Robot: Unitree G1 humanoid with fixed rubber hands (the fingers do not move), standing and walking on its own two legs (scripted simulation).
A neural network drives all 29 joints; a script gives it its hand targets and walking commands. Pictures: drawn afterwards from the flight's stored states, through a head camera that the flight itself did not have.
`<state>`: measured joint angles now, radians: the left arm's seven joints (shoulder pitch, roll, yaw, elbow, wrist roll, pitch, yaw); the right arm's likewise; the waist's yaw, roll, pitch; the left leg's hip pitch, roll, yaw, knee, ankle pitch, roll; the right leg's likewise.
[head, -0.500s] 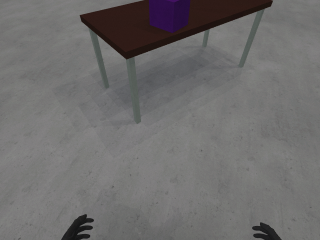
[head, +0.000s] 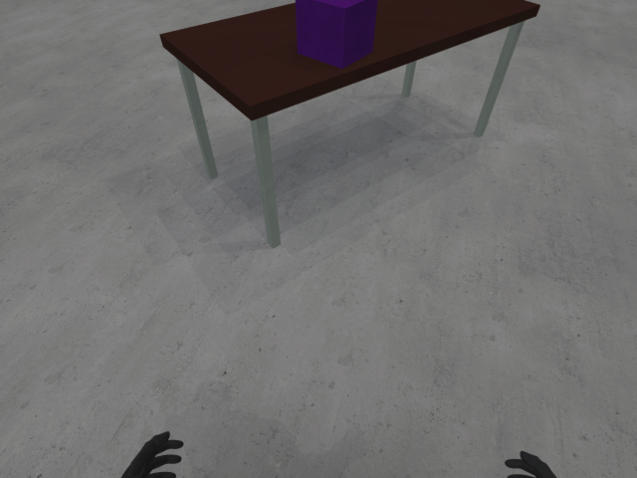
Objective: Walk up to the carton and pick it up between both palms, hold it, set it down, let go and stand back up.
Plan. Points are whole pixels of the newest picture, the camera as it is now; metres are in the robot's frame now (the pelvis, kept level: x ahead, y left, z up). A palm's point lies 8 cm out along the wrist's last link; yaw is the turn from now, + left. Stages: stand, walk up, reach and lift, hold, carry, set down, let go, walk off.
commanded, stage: stand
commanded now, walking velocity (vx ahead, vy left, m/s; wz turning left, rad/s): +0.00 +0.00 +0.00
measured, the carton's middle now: (335, 25) +1.45 +0.01 +0.01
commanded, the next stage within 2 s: none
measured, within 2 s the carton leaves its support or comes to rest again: neither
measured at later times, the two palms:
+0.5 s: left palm out of the picture +0.11 +0.24 -0.09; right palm out of the picture +0.10 -0.29 -0.09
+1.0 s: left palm out of the picture +0.11 +0.24 -0.09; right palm out of the picture +0.10 -0.29 -0.09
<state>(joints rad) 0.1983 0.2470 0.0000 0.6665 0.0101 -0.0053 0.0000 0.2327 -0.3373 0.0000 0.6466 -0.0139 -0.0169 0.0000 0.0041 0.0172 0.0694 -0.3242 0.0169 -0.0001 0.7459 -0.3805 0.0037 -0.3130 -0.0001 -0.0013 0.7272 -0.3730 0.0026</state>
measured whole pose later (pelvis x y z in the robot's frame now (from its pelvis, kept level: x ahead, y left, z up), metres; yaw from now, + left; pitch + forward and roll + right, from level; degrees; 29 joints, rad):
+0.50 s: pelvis -0.02 -0.01 +0.00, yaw +0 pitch -4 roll +1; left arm 0.20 0.25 0.00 0.70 0.02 -0.01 0.00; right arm 0.23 -0.34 0.00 0.68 -0.01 -0.02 0.00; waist 0.00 0.01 0.07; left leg -0.31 0.01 0.00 0.71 -0.33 -0.01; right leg -0.31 -0.01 0.00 0.73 -0.35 -0.01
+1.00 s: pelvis -0.02 -0.01 +0.00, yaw +0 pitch -4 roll +1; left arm 0.20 0.25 0.00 0.72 0.01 -0.01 0.00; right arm 0.23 -0.34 0.00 0.72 -0.01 -0.02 0.00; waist 0.00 0.00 0.07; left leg -0.30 0.01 0.00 0.68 -0.32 -0.01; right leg -0.31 -0.01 0.00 0.72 -0.35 -0.01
